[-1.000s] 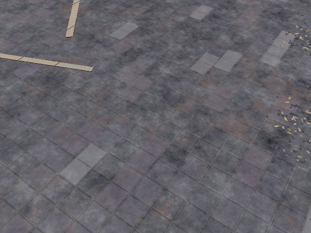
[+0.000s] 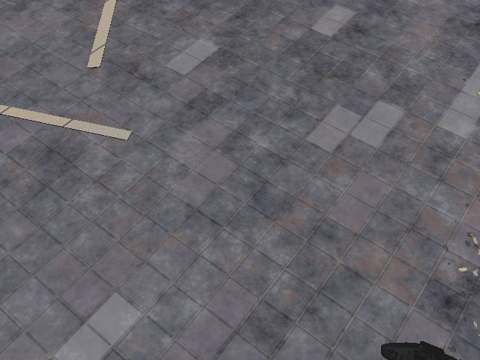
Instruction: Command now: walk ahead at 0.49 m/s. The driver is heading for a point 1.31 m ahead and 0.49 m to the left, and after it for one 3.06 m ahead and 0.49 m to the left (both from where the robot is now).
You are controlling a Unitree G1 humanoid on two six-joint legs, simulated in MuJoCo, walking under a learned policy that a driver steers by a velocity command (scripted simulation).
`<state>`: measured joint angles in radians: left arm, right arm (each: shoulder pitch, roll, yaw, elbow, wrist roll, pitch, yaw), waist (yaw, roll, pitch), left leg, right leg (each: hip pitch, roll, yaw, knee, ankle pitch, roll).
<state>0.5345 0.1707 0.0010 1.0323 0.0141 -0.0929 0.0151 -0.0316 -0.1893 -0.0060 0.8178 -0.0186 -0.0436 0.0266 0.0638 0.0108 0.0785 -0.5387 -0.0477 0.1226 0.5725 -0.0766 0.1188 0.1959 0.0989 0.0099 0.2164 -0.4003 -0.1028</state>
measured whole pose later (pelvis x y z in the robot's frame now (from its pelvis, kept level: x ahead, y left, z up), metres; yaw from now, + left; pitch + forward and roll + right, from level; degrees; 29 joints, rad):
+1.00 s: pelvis +0.51 +0.01 +0.02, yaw +25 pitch +1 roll -2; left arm 0.43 0.22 0.04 0.95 0.02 -0.10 0.01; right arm 0.04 -0.24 -0.05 0.77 -0.04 0.00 0.08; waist 0.06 0.03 0.05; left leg -0.64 0.07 0.06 0.74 -0.05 0.08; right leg 0.04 0.00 -0.26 0.24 -0.30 -0.01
